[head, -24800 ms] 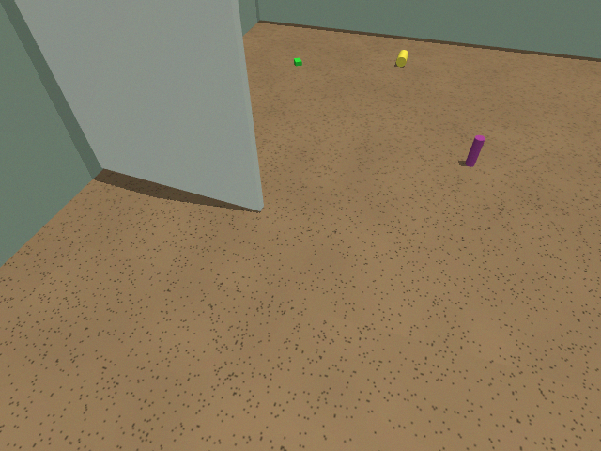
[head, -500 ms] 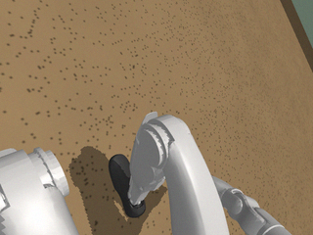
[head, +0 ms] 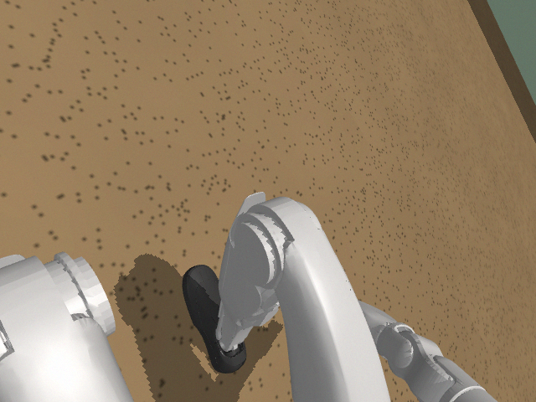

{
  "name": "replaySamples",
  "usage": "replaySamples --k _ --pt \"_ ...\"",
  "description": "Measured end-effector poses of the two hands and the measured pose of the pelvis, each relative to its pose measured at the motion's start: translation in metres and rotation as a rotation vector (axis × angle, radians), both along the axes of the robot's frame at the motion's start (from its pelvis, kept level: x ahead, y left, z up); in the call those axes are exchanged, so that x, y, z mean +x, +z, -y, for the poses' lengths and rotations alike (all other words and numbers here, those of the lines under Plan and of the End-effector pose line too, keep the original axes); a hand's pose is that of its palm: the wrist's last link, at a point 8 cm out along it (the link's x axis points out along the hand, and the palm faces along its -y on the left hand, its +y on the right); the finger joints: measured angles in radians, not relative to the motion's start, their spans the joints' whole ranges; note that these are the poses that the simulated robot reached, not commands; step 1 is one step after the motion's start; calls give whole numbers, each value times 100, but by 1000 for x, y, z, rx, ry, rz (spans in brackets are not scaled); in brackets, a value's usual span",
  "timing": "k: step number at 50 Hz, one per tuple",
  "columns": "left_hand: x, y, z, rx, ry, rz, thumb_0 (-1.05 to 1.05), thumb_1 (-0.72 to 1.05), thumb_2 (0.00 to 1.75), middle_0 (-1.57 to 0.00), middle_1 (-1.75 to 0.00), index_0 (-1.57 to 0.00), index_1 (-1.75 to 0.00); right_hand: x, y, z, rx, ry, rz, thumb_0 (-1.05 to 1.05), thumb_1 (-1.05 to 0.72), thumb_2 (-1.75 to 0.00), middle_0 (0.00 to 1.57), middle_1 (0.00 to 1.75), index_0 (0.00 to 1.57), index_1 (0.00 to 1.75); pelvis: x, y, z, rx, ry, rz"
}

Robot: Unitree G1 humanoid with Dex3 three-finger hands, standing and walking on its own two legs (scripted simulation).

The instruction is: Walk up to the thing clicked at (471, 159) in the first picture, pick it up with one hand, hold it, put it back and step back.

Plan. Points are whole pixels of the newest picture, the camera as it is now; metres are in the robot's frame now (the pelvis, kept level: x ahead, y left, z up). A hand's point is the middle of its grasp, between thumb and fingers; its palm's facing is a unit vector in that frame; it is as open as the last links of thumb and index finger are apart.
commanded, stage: withdraw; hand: left
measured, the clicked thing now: out of the picture +0.44 +0.31 -0.21
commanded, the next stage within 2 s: rise in 0.26 s
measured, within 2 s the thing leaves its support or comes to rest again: neither
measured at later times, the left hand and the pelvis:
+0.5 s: hand out of the picture +0.41 +0.38 -0.09, palm faces +0.37 -0.92 -0.14, open 17.6 cm; pelvis +0.01 +0.00 +0.02, yaw +4 degrees
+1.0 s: hand out of the picture +0.28 +0.35 +0.07, palm faces +0.30 -0.83 -0.47, open 17.3 cm; pelvis +0.03 -0.02 +0.17, yaw +12 degrees
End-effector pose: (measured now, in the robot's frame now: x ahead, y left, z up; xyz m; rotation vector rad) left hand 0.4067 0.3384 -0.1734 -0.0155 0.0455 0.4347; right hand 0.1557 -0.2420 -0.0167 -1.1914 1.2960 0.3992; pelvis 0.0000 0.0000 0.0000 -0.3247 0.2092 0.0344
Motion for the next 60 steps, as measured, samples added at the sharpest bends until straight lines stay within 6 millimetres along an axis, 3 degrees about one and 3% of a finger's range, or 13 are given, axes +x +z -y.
replaySamples --k 7,13,18,27,34,40,43,47,53,60 --pt "0 15 -18 24 23 56 -1 -54 11 -15 -8 -15 -9 -1 0 1 1 -29 14 0 -91 -90 21 30 21 30 -1 1 0 4 1 -3" --pt "-10 54 -51 81 1 96 -2 -58 6 -9 -4 -9 -4 3 -1 2 36 -96 44 0 -91 -91 21 30 21 30 3 7 1 18 13 -49" --pt "-28 78 -64 74 -53 43 -2 -60 5 -7 -3 -7 -3 14 -3 -1 98 -147 91 0 -90 -90 21 30 21 30 5 15 1 32 31 -103" --pt "-42 99 -92 120 -35 -190 -2 -59 7 -7 -5 -6 -5 34 -8 -6 197 -276 178 0 -92 -91 20 31 21 30 8 26 4 69 51 -174" --pt "-66 155 -122 241 50 -333 -2 -55 8 -7 -6 -6 -6 31 -13 -5 269 -417 170 0 -92 -91 20 31 21 30 14 46 7 99 76 -266" --pt "-102 203 -112 304 65 -472 -2 -52 9 -6 -6 -6 -6 33 -9 -4 342 -544 165 0 -90 -91 20 31 21 30 17 74 9 136 94 -338" --pt "-120 224 -93 308 53 -536 -2 -52 9 -6 -6 -6 -6 41 4 -8 381 -580 182 0 -90 -91 20 31 20 30 18 97 11 153 99 -362" --pt "-142 256 -65 289 40 -601 -2 -51 9 -6 -6 -6 -6 61 36 -14 428 -593 233 0 -90 -90 20 31 20 30 22 135 14 173 106 -381" --pt "-163 309 -36 234 67 -681 -2 -51 8 -6 -6 -6 -6 99 101 -21 486 -568 352 1 -90 -90 20 31 20 30 35 195 19 200 124 -372" --pt "-169 373 -13 170 99 -729 -1 -53 7 -6 -5 -6 -5 135 180 -23 538 -544 487 1 -90 -90 20 31 20 30 54 260 20 221 146 -325"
